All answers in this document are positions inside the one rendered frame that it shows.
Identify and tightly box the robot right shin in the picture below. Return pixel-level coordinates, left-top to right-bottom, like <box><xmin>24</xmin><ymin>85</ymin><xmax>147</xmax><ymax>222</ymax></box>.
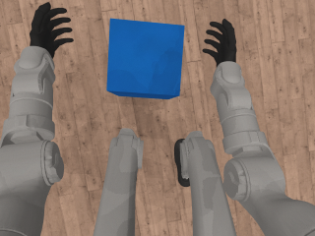
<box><xmin>181</xmin><ymin>131</ymin><xmax>216</xmax><ymax>179</ymax></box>

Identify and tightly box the right robot forearm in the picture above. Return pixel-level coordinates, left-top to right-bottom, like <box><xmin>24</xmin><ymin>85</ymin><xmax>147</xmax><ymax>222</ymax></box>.
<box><xmin>210</xmin><ymin>61</ymin><xmax>285</xmax><ymax>188</ymax></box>

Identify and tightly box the left robot forearm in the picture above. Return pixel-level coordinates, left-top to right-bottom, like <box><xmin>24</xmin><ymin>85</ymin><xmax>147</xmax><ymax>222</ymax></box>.
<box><xmin>0</xmin><ymin>45</ymin><xmax>56</xmax><ymax>148</ymax></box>

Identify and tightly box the robot left hand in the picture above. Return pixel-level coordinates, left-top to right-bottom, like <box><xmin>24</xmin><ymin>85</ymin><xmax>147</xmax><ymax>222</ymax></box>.
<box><xmin>30</xmin><ymin>2</ymin><xmax>74</xmax><ymax>59</ymax></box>

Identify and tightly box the robot right hand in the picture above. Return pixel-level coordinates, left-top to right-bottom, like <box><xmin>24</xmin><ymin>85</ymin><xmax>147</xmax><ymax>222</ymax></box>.
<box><xmin>202</xmin><ymin>19</ymin><xmax>237</xmax><ymax>67</ymax></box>

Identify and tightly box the robot left upper arm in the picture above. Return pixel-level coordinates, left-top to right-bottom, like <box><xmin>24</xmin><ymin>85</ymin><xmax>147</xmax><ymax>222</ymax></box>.
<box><xmin>0</xmin><ymin>140</ymin><xmax>64</xmax><ymax>236</ymax></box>

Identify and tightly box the carton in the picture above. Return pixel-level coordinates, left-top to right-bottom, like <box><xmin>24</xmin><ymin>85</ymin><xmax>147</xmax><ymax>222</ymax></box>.
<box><xmin>106</xmin><ymin>18</ymin><xmax>185</xmax><ymax>99</ymax></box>

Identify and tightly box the robot right upper arm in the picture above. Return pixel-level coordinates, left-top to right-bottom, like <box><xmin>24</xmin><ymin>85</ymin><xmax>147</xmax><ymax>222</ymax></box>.
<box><xmin>223</xmin><ymin>156</ymin><xmax>315</xmax><ymax>236</ymax></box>

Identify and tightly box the robot shin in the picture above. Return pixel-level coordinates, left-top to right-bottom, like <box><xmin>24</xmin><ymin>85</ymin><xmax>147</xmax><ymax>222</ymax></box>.
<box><xmin>181</xmin><ymin>131</ymin><xmax>216</xmax><ymax>179</ymax></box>
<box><xmin>108</xmin><ymin>128</ymin><xmax>138</xmax><ymax>157</ymax></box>

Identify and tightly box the robot left shin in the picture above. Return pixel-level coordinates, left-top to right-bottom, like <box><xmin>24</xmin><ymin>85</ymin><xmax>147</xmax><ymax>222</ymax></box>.
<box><xmin>108</xmin><ymin>128</ymin><xmax>138</xmax><ymax>157</ymax></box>

